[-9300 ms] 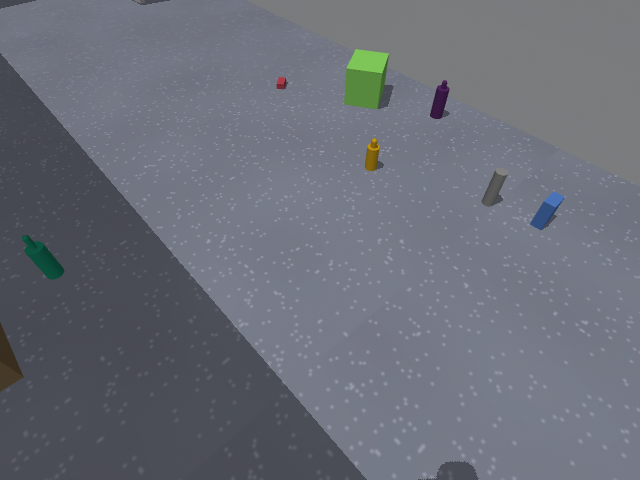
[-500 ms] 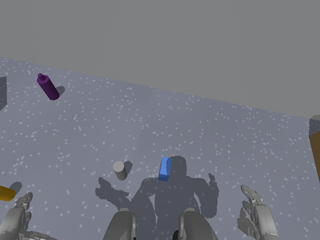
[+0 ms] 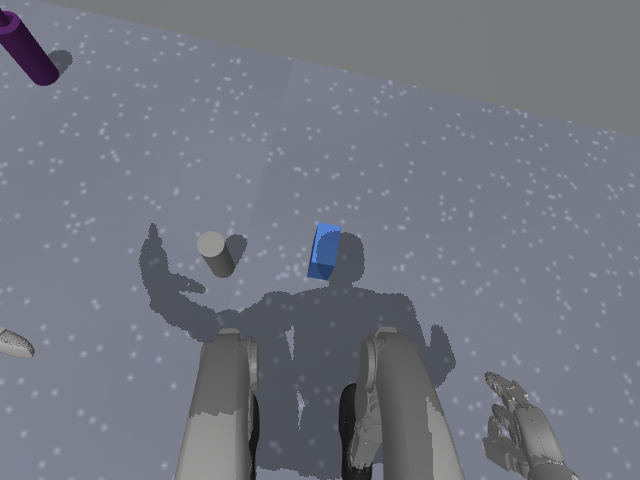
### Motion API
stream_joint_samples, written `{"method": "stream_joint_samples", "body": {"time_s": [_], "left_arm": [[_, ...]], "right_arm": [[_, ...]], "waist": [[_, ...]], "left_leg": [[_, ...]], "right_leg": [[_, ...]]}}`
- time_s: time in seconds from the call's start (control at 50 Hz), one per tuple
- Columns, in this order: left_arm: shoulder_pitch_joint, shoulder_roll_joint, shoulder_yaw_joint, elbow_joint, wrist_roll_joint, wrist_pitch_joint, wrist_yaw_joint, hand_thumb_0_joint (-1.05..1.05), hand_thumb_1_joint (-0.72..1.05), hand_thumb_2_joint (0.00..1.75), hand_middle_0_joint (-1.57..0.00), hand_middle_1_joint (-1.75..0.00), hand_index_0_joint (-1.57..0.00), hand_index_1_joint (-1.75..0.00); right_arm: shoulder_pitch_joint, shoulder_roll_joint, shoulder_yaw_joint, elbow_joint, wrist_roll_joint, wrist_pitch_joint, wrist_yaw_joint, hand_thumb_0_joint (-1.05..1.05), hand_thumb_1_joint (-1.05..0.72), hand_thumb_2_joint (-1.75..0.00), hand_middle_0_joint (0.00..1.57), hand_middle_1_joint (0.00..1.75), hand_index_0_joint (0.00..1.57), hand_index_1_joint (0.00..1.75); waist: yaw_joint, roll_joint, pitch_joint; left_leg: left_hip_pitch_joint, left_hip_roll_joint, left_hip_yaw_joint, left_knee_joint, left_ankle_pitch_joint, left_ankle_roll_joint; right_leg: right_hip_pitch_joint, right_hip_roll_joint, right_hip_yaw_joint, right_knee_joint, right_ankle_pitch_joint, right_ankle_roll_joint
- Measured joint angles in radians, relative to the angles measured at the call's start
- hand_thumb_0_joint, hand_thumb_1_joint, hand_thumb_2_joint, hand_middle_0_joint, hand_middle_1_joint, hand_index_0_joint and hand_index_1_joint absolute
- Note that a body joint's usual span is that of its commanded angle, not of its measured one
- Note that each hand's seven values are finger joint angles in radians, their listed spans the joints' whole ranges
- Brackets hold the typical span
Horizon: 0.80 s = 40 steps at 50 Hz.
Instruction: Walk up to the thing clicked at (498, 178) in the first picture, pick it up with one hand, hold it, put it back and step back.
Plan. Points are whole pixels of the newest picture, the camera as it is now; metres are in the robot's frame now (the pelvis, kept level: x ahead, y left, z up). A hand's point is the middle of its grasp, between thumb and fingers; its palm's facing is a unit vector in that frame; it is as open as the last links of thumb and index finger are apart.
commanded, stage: go down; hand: left
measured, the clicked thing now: (217, 256) +0.47 +0.19 -0.42
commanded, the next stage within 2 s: approach in 1.38 s
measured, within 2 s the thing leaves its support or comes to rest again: neither
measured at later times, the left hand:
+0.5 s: hand (15, 262) +0.37 +0.38 -0.10, palm faces +0.13 -0.99 -0.11, open 17.5 cm
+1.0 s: hand (22, 249) +0.39 +0.39 -0.12, palm faces +0.12 -0.99 -0.09, open 17.5 cm
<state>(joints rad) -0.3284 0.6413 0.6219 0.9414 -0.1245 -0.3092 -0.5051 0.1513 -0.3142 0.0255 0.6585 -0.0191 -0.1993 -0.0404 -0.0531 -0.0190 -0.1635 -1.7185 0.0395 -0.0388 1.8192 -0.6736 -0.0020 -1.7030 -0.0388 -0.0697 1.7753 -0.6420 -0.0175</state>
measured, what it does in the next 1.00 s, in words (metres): lowers itself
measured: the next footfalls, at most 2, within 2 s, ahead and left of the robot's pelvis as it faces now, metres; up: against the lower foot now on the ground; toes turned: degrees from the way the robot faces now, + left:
none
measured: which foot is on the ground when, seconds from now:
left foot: down 0.00-1.00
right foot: down 0.00-1.00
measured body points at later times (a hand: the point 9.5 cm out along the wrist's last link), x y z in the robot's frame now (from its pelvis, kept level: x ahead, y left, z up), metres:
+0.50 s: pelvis -0.02 +0.01 -0.08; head +0.19 +0.05 +0.32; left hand +0.36 +0.43 -0.09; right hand +0.13 -0.28 -0.18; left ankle +0.06 +0.12 -0.48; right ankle +0.07 -0.12 -0.48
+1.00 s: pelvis -0.03 +0.01 -0.12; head +0.19 +0.06 +0.27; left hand +0.38 +0.44 -0.11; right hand +0.10 -0.28 -0.22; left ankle +0.06 +0.12 -0.48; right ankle +0.07 -0.12 -0.48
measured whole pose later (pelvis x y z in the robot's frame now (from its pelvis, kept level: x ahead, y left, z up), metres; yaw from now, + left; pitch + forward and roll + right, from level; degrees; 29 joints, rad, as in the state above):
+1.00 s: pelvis -0.03 +0.01 -0.12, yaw -2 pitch +33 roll -6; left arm -0.62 0.87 0.78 1.10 -0.15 -0.36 -0.69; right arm 0.14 -0.37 0.09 0.67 -0.04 -0.18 -0.02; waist -0.11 -0.02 -0.10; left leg -2.10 0.03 -0.08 2.21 -0.69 0.02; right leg -2.05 -0.05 -0.09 2.13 -0.65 -0.01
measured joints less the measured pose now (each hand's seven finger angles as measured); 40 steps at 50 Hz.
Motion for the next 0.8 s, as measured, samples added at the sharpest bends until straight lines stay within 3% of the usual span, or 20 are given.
{"method": "stream_joint_samples", "body": {"time_s": [0.1, 0.3, 0.52, 0.8], "left_arm": [[-0.080, 0.047, 0.033, 0.050, -0.002, -0.038, -0.050, -0.01, -0.54, 0.05, -0.07, -0.07, -0.06, -0.07], [-0.143, 0.103, 0.089, 0.077, -0.011, -0.033, -0.101, -0.01, -0.53, 0.04, -0.07, -0.06, -0.06, -0.06], [-0.211, 0.150, 0.109, 0.110, -0.019, -0.048, -0.140, -0.01, -0.54, 0.04, -0.06, -0.05, -0.05, -0.05], [-0.269, 0.203, 0.136, 0.136, -0.013, -0.040, -0.160, -0.01, -0.55, 0.06, -0.06, -0.05, -0.04, -0.05]], "right_arm": [[-0.016, -0.010, 0.011, 0.012, -0.009, 0.002, 0.000, 0.01, -0.90, -0.89, 0.20, 0.30, 0.21, 0.30], [-0.026, -0.026, 0.031, 0.007, -0.009, 0.011, 0.001, 0.01, -0.91, -0.90, 0.20, 0.30, 0.21, 0.30], [-0.030, -0.039, 0.042, 0.007, -0.018, 0.008, 0.009, 0.01, -0.92, -0.90, 0.20, 0.30, 0.21, 0.30], [-0.022, -0.042, 0.061, 0.006, -0.021, 0.018, 0.013, 0.01, -0.92, -0.90, 0.20, 0.30, 0.21, 0.30]], "waist": [[-0.012, -0.003, 0.008], [-0.032, 0.004, 0.010], [-0.030, -0.005, 0.031], [-0.050, -0.004, 0.044]], "left_leg": [[-0.086, 0.000, -0.013, 0.080, -0.006, -0.001], [-0.187, 0.003, -0.022, 0.184, -0.020, 0.008], [-0.270, -0.004, -0.028, 0.272, -0.019, 0.013], [-0.340, -0.006, -0.035, 0.348, -0.019, 0.017]], "right_leg": [[-0.080, 0.000, -0.009, 0.072, -0.003, -0.002], [-0.174, 0.002, -0.014, 0.161, -0.008, 0.003], [-0.250, -0.006, -0.015, 0.244, -0.009, 0.006], [-0.314, -0.008, -0.018, 0.314, -0.007, 0.008]]}}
